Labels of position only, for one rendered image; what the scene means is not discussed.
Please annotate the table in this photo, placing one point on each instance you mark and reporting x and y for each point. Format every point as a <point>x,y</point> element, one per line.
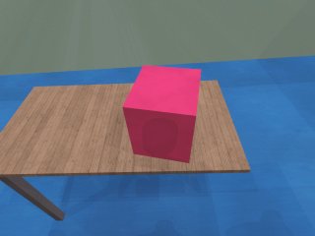
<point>81,130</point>

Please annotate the carton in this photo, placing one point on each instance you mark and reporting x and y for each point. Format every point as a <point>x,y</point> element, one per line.
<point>160,112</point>

